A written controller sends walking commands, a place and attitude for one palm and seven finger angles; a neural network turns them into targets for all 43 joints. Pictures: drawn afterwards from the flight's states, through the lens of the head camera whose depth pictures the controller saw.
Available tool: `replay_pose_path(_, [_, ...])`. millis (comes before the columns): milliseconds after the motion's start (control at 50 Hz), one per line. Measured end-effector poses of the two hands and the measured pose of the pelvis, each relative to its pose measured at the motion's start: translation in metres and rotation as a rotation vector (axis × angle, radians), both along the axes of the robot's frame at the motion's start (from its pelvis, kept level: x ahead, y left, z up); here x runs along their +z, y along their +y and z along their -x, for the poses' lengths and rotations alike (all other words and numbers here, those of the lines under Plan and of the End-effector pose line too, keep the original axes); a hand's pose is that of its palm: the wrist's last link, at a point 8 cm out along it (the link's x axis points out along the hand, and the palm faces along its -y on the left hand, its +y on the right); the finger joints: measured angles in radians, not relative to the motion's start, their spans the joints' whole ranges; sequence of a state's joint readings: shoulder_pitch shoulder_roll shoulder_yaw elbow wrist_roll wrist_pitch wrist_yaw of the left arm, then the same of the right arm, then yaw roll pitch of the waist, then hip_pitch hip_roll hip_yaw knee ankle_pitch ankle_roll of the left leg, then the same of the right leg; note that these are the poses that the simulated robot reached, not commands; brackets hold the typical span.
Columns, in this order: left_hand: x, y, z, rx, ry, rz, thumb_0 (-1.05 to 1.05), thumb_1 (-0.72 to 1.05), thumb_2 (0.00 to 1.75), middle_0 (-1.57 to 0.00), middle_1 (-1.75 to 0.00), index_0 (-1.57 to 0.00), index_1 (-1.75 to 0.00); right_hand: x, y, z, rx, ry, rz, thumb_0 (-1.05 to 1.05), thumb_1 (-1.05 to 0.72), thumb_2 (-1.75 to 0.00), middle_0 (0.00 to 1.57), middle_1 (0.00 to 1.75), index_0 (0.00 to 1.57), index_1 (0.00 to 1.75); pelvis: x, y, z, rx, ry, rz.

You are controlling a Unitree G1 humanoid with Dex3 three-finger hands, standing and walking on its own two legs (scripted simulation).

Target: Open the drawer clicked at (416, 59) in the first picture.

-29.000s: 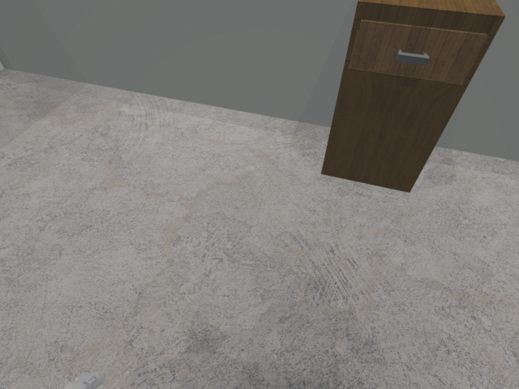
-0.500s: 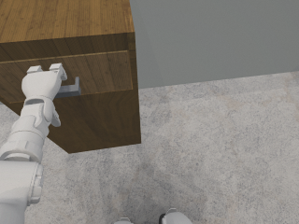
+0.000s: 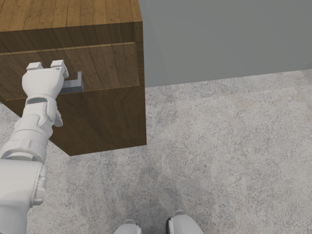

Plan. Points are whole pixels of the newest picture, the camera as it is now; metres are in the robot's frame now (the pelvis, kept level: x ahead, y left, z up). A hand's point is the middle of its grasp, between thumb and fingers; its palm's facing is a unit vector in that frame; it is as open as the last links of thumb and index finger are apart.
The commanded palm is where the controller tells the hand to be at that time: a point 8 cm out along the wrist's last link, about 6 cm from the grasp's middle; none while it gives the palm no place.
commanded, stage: lower the fingers behind the handle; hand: left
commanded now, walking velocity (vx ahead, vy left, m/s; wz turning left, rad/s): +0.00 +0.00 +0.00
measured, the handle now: (63, 81) +0.54 +0.25 +0.00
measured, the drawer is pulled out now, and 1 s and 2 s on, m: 0.00 0.00 0.00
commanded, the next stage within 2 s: lift the fingers back up to retry in 0.54 s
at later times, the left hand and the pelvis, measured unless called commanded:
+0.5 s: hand (53, 95) +0.48 +0.26 +0.01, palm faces -0.05 +0.03 -1.00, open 13.8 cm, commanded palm +0.46 +0.26 +0.04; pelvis -0.02 +0.00 -0.01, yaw +0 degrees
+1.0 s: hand (51, 91) +0.49 +0.27 +0.03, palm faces -0.08 -0.03 -1.00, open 13.7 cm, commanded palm +0.47 +0.27 +0.09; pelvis -0.01 -0.01 +0.00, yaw +0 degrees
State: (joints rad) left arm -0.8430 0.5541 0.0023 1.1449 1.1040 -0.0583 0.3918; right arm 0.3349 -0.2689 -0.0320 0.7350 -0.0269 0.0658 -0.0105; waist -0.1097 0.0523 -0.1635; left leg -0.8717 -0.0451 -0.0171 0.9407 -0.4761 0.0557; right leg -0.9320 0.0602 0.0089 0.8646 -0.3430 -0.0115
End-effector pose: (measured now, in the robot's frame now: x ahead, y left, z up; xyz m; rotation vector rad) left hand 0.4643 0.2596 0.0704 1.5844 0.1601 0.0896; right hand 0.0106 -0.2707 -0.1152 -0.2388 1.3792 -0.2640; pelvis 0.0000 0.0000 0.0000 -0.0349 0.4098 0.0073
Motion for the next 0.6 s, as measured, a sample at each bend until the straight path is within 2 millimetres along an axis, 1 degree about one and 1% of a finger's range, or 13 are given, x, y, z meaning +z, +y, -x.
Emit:
replay_pose_path(300, [-0.003,0.0,0.002,-0.004,-0.009,-0.013,0.0,-0.48,0.3,-0.27,-1.3,-0.32,-1.21,-0.01,-0.001,0.013,0.005,-0.006,0.005,0.0,-0.9,-0.9,0.2,0.3,0.2,0.3,-0.011,-0.002,0.012,0.0,0.017,-0.002])
replay_pose_path(600, [-0.002,-0.001,0.0,0.003,0.008,-0.022,0.0,-0.49,0.3,-0.27,-1.32,-0.32,-1.21,-0.012,-0.006,0.022,0.005,-0.006,0.015,0.0,-0.9,-0.9,0.2,0.3,0.2,0.3,-0.015,-0.007,0.019,0.004,0.026,-0.006])
